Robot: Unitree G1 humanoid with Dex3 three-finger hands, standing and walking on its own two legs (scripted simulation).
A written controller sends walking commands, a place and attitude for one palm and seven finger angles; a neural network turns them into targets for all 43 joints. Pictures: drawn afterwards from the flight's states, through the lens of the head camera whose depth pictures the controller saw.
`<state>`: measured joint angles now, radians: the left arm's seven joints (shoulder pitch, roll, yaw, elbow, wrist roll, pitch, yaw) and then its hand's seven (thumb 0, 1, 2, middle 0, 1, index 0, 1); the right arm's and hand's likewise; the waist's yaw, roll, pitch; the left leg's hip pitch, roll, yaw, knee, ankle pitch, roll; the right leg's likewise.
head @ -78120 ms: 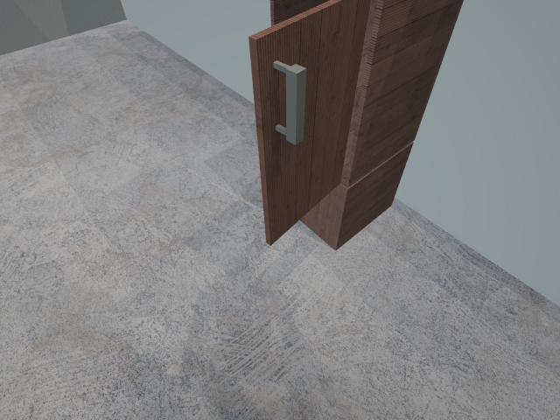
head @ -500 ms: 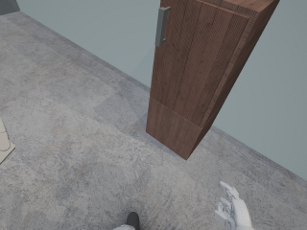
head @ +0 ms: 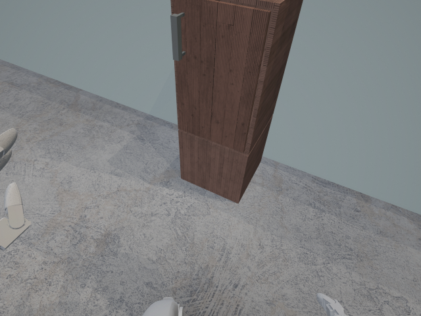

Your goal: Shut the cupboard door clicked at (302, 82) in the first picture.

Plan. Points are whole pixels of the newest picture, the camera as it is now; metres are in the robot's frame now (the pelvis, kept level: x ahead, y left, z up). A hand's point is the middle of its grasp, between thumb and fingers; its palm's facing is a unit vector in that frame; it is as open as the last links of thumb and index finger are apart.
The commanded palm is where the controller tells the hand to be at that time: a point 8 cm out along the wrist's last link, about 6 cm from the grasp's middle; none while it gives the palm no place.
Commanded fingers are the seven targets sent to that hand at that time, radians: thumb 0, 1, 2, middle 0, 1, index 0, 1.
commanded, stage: stop stepping back and stand still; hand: left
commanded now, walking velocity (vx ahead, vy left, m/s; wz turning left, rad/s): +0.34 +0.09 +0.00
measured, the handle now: (179, 36) +1.00 +0.14 +0.13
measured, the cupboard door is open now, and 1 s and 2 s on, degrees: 0 0 0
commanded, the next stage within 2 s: let the arm hang, fingers relaxed in 1.22 s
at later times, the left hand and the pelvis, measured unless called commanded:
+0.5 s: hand out of the picture +0.14 +0.30 +0.20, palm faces +0.53 -0.71 -0.46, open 7.4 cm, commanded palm +0.08 +0.32 +0.19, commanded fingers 0.00 0.90 0.90 -0.20 -0.30 -0.20 -0.30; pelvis -0.04 +0.02 +0.00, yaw +3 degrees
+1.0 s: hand out of the picture +0.19 +0.31 +0.20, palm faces +0.50 -0.70 -0.51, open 7.4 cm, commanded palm +0.12 +0.33 +0.19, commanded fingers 0.00 0.90 0.90 -0.20 -0.30 -0.20 -0.30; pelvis +0.00 +0.03 +0.01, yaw +3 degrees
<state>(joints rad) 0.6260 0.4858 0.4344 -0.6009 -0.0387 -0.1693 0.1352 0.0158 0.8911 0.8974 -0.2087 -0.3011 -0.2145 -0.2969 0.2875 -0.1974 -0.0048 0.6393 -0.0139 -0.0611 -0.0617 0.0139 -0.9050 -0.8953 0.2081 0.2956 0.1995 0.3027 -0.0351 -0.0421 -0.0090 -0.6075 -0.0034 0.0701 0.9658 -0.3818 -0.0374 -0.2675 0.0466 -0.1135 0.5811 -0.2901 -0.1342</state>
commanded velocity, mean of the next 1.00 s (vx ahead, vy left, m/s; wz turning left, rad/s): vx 0.08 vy -0.01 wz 0.00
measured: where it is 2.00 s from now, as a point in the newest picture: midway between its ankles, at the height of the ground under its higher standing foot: outside the picture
